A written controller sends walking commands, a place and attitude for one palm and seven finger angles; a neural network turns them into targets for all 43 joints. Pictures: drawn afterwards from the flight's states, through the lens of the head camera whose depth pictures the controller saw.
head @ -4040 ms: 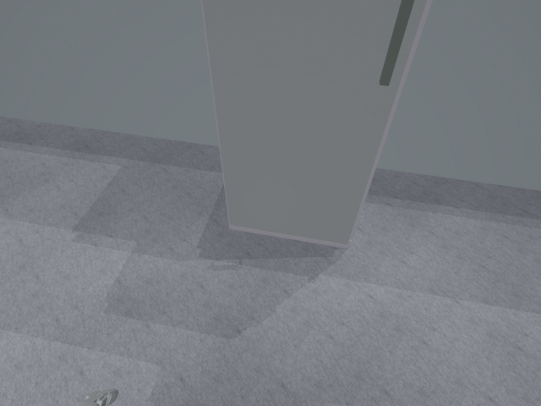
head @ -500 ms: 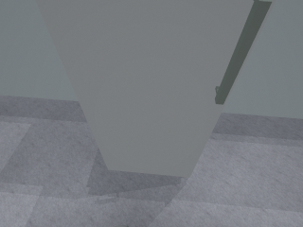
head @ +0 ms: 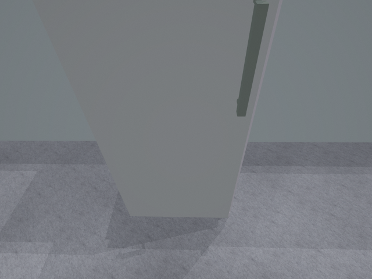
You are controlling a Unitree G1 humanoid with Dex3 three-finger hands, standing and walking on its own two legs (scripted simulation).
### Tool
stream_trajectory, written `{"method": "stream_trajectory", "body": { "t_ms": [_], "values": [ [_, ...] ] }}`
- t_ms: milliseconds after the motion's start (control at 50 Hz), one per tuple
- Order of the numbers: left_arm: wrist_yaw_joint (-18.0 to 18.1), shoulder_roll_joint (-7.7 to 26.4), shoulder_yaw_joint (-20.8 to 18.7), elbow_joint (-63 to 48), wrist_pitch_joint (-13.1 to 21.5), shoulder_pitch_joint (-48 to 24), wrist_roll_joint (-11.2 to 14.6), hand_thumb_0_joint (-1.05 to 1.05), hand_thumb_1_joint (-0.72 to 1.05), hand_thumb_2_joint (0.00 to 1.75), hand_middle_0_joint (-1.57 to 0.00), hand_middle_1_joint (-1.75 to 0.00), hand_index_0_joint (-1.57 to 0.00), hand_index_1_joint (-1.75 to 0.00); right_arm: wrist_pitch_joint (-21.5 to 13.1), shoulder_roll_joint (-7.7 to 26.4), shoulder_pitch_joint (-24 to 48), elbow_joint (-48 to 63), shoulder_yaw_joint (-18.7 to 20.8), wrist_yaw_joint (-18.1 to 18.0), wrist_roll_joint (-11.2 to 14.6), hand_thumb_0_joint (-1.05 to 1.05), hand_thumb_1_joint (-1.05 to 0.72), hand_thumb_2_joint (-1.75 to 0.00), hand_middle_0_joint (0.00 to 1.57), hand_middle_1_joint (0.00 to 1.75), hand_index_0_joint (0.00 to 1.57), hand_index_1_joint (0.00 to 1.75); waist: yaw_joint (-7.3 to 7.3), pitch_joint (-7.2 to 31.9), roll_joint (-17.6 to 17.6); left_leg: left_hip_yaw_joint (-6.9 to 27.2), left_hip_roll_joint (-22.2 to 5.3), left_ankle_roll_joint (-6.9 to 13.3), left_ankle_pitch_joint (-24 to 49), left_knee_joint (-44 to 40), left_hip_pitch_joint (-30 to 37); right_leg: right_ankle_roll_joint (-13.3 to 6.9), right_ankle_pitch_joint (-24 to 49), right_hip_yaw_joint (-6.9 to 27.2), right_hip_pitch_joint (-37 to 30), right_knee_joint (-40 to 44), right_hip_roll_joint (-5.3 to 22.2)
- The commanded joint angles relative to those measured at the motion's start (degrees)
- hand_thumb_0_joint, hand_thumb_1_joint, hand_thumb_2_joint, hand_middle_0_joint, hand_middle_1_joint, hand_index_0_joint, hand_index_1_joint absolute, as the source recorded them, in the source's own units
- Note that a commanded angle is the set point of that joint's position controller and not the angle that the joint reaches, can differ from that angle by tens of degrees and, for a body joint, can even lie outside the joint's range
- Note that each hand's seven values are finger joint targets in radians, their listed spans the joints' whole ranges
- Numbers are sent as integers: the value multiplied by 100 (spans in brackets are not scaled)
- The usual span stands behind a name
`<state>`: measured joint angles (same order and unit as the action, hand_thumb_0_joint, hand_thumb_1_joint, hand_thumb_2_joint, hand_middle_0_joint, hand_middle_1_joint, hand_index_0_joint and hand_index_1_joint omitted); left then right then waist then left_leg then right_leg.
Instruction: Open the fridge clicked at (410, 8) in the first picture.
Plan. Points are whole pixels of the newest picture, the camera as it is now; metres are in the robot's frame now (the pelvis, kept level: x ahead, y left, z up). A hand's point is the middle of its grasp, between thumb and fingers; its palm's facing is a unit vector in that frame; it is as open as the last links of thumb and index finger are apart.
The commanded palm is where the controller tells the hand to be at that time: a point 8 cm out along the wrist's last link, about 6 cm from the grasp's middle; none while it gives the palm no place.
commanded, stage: come to a stop and stand still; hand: right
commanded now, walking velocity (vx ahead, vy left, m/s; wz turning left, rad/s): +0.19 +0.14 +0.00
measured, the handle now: (247, 64) +0.54 -0.13 +0.22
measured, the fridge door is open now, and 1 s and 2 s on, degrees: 0 0 0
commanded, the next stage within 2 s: look again from close up in 0.68 s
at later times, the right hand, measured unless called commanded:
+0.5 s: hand out of the picture +0.04 -0.16 -0.18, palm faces -0.02 +0.98 -0.22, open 7.3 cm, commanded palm none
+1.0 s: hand out of the picture -0.03 -0.14 -0.17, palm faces +0.05 +0.98 -0.18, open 7.4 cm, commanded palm none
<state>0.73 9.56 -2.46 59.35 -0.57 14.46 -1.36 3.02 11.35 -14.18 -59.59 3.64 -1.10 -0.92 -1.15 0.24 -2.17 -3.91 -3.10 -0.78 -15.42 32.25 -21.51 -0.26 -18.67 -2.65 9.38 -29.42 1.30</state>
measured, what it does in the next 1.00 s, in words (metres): steps on the spot: left foot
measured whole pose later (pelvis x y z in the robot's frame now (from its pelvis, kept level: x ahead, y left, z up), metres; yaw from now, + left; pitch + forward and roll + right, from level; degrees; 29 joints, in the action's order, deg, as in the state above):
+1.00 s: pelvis -0.01 +0.03 +0.01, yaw +0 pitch -3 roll +0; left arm 1.4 8.3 0.6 63.3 0.7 18.2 -0.6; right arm -0.6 7.9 -20.1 -63.5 -0.2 -1.5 -0.6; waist 0.0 -0.3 0.6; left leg -5.0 -0.7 1.4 -12.5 26.2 -11.3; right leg -0.1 -13.6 -1.8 10.3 -26.4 0.6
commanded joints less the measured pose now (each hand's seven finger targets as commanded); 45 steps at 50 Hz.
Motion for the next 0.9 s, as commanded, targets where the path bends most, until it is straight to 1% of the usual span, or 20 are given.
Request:
{"method": "stream_trajectory", "body": {
  "t_ms": [0,40,80,140,200,260,300,320,340,360,400,420,440,460,480,500,540,580,640,880],
  "values": [
    [123,875,-57,-233,86,35,-51,0,90,90,-20,-30,-20,-30,-96,282,175,324,74,59,-110,0,-90,-90,20,30,20,30,34,-1161,1464,474,167,-47,-492,1908,-531,-614,-2062,1928,1397,2756,1542],
    [156,761,-13,-200,158,133,-9,0,90,90,-20,-30,-20,-30,-163,246,-204,161,66,133,-98,0,-90,-90,20,30,20,30,-36,-1099,991,411,190,-42,-283,2395,-880,-616,-1314,1460,867,2447,1337],
    [177,781,-43,-104,204,433,-3,0,90,90,-20,-30,-20,-30,-209,205,-247,100,41,155,-90,0,-90,-90,20,30,20,30,90,-907,845,332,128,-111,-152,2394,-1169,-646,-690,1215,141,2280,1271],
    [214,688,-63,119,240,955,-5,0,90,90,-20,-30,-20,-30,-249,208,32,170,1,161,-71,0,-90,-90,20,30,20,30,337,-701,848,290,-15,-150,-315,1840,-1352,-812,292,1311,-655,2050,1446],
    [242,692,-81,281,228,1199,-45,0,90,90,-20,-30,-20,-30,-243,68,271,231,-62,147,-42,0,-90,-90,20,30,20,30,468,-533,978,209,-26,-135,-680,1117,-862,-908,1440,1273,-760,1738,1541],
    [240,664,-59,380,205,1080,-39,0,90,90,-20,-30,-20,-30,-289,-60,56,99,-103,109,10,0,-90,-90,20,30,20,30,353,-256,1171,49,147,-63,-726,226,88,-850,2450,1112,-502,1287,1395],
    [237,621,-60,431,197,979,16,0,90,90,-20,-30,-20,-30,-334,-86,-349,-127,-104,79,18,0,-90,-90,20,30,20,30,151,-66,1001,-76,208,-53,291,-731,933,-585,2299,847,-191,898,1127],
    [114,735,6,100,315,-6,128,0,90,90,-20,-30,-20,-30,-453,259,-1072,-596,-187,-218,-14,0,-90,-90,20,30,20,30,-363,-248,692,758,-382,212,1325,-884,1225,-144,1713,144,761,-362,942],
    [64,272,109,-175,332,263,98,0,90,90,-20,-30,-20,-30,-575,699,-1246,-464,-80,-158,-60,0,-90,-90,20,30,20,30,-166,113,-461,1086,-894,335,3771,-1113,1990,69,836,-68,1208,-1073,130],
    [85,31,142,-150,289,619,44,0,90,90,-20,-30,-20,-30,-599,575,-1063,-367,-139,-124,-30,0,-90,-90,20,30,20,30,69,435,-690,1212,-1403,694,4145,-916,2074,58,-807,36,1300,-1258,146],
    [49,-49,129,-24,205,708,40,0,90,90,-20,-30,-20,-30,-587,481,-662,-207,-199,-159,-66,0,-90,-90,20,30,20,30,156,455,-647,908,-1063,830,3180,-1031,1690,137,-710,-98,957,-1074,-4],
    [57,21,137,59,186,840,29,0,90,90,-20,-30,-20,-30,-599,409,-532,-251,-167,-200,-23,0,-90,-90,20,30,20,30,251,508,-1275,891,-976,806,2969,-919,1513,105,-542,17,743,-871,73],
    [48,11,113,73,186,968,23,0,90,90,-20,-30,-20,-30,-582,382,-385,-199,-190,-215,-5,0,-90,-90,20,30,20,30,314,411,-1129,721,-826,748,2618,-841,1390,100,-108,-84,593,-630,43],
    [61,18,147,136,198,1029,21,0,90,90,-20,-30,-20,-30,-545,306,-249,-163,-213,-222,26,0,-90,-90,20,30,20,30,366,199,-879,715,-820,675,1984,-823,987,92,282,-19,303,-238,89],
    [67,65,166,211,219,1085,26,0,90,90,-20,-30,-20,-30,-507,239,-188,-135,-232,-213,35,0,-90,-90,20,30,20,30,392,-2,-175,684,-643,550,1162,-738,585,67,769,183,51,86,199],
    [62,193,170,207,251,1036,12,0,90,90,-20,-30,-20,-30,-465,189,-215,-79,-244,-202,26,0,-90,-90,20,30,20,30,298,-301,688,548,-345,413,692,-542,497,-25,1348,521,270,321,479],
    [94,225,207,157,266,764,23,0,90,90,-20,-30,-20,-30,-455,171,-463,-129,-262,-194,-7,0,-90,-90,20,30,20,30,87,-574,1236,469,-187,311,699,-575,884,-172,2011,725,802,507,680],
    [136,214,220,125,258,705,48,0,90,90,-20,-30,-20,-30,-497,227,-586,-205,-272,-169,8,0,-90,-90,20,30,20,30,108,-496,667,554,-276,342,1344,-647,997,-97,2015,555,637,363,525],
    [148,254,209,169,239,732,53,0,90,90,-20,-30,-20,-30,-500,228,-554,-210,-286,-151,6,0,-90,-90,20,30,20,30,160,-509,147,544,-336,326,1438,-795,951,-78,1566,513,481,500,480],
    [97,386,224,164,181,614,53,0,90,90,-20,-30,-20,-30,-471,307,-667,-127,-277,-112,10,0,-90,-90,20,30,20,30,168,-710,186,703,-377,333,-162,-1364,760,-72,428,494,565,897,316]
  ]
}}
